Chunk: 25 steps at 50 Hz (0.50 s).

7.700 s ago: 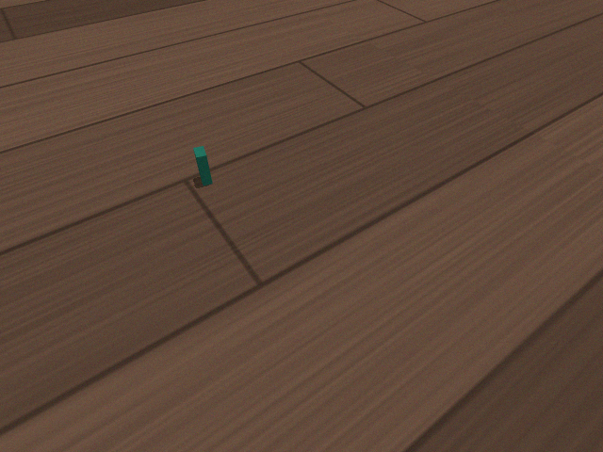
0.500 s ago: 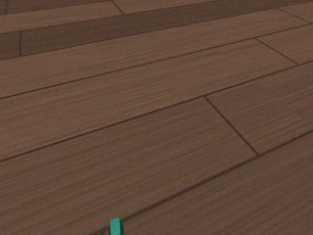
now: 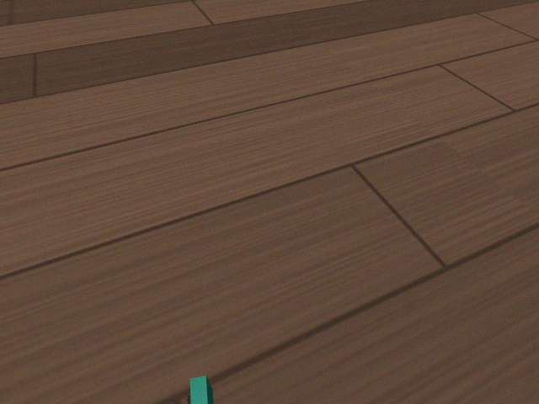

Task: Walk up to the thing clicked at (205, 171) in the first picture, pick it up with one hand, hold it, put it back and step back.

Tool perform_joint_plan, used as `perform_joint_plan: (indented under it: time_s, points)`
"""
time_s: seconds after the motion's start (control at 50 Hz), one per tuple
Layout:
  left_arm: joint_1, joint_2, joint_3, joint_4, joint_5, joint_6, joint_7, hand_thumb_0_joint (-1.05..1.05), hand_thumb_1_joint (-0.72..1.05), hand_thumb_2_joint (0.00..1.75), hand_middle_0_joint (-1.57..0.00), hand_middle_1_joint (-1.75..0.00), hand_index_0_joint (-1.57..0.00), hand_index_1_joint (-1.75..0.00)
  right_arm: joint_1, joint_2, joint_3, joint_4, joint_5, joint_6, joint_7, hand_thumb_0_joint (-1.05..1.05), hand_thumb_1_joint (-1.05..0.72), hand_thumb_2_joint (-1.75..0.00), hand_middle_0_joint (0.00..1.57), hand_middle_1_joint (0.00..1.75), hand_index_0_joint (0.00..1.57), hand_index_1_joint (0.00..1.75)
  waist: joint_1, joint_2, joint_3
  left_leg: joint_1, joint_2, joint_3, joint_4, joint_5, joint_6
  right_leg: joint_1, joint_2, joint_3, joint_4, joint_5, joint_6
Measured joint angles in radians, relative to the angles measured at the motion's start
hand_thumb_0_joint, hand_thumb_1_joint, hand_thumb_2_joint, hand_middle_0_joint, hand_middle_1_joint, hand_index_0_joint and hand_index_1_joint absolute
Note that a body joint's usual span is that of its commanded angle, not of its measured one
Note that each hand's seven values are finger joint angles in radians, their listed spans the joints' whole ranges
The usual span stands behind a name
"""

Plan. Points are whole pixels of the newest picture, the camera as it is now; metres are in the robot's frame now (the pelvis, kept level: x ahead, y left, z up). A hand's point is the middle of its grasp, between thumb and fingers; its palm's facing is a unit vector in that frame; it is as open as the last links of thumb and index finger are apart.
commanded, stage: stand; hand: left
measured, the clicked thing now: (202, 397) +0.29 +0.20 -0.70
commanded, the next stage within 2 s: go down in 0.02 s
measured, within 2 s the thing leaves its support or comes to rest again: neither
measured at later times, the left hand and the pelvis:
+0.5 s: hand out of the picture +0.15 +0.28 -0.20, palm faces +0.08 -0.95 -0.31, open 13.8 cm; pelvis -0.02 +0.00 -0.05, yaw +0 degrees
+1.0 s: hand out of the picture +0.18 +0.34 -0.29, palm faces +0.11 -0.96 -0.25, open 17.2 cm; pelvis -0.06 +0.00 -0.20, yaw +0 degrees
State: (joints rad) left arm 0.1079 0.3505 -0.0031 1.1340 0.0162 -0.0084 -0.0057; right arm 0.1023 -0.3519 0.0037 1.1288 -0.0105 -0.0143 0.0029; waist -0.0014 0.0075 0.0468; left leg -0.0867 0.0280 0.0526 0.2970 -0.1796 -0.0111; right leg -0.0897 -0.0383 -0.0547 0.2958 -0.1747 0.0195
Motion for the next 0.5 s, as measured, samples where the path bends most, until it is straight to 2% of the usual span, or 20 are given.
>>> perform_joint_plan:
  time_s: [0.14,0.18,0.24,0.32,0.4,0.5]
  points:
    - [0.0,0.001,0.0,-0.003,0.0,-0.001,0.001,0.01,0.9,0.89,-0.2,-0.29,-0.2,-0.29,0.001,0.0,0.0,-0.001,0.0,0.0,0.0,0.0,-0.9,-0.9,0.2,0.29,0.2,0.3,0.0,0.0,-0.001,0.001,0.0,-0.001,0.0,0.0,0.0,0.002,0.0,-0.001,-0.001,0.0,0.0]
    - [-0.002,-0.007,0.017,-0.052,-0.023,-0.007,0.013,0.01,0.88,0.87,-0.18,-0.27,-0.18,-0.27,0.035,0.004,0.002,-0.091,0.029,-0.003,-0.018,0.0,-0.91,-0.9,0.2,0.29,0.2,0.3,-0.004,0.0,-0.003,-0.048,-0.001,-0.007,0.04,-0.013,0.003,-0.044,-0.003,-0.006,0.039,-0.014,-0.002]
    - [-0.09,-0.021,0.068,-0.044,-0.018,-0.019,0.014,0.01,0.8,0.79,-0.15,-0.21,-0.14,-0.21,0.068,0.026,-0.001,-0.21,0.051,-0.023,-0.036,0.0,-0.92,-0.91,0.2,0.29,0.2,0.3,-0.006,-0.004,0.011,-0.142,0.001,-0.016,0.12,-0.035,0.003,-0.134,-0.005,-0.011,0.115,-0.037,-0.006]
    - [-0.176,-0.001,0.156,-0.043,0.031,-0.019,-0.017,0.01,0.61,0.6,-0.11,-0.13,-0.1,-0.14,0.092,0.076,-0.017,-0.301,0.034,-0.031,-0.032,0.0,-0.92,-0.92,0.2,0.29,0.2,0.3,-0.018,-0.024,-0.011,-0.287,0.011,-0.015,0.239,-0.075,-0.001,-0.28,-0.001,-0.005,0.234,-0.076,-0.011]
    - [-0.174,0.017,0.214,-0.081,0.053,-0.013,-0.042,0.01,0.39,0.42,-0.1,-0.09,-0.08,-0.11,0.125,0.103,-0.025,-0.362,0.028,-0.032,-0.022,0.0,-0.91,-0.91,0.2,0.29,0.2,0.3,-0.034,-0.029,-0.04,-0.395,0.019,-0.015,0.354,-0.126,-0.001,-0.388,0.002,0.0,0.341,-0.121,-0.013]
    - [-0.133,0.038,0.294,-0.12,0.053,-0.052,-0.101,0.01,0.12,0.28,-0.1,-0.08,-0.08,-0.1,0.152,0.102,-0.037,-0.43,0.021,-0.039,-0.005,0.01,-0.88,-0.91,0.2,0.3,0.2,0.3,-0.041,-0.027,-0.093,-0.596,0.028,-0.02,0.567,-0.217,-0.001,-0.585,0.001,0.005,0.545,-0.205,-0.009]
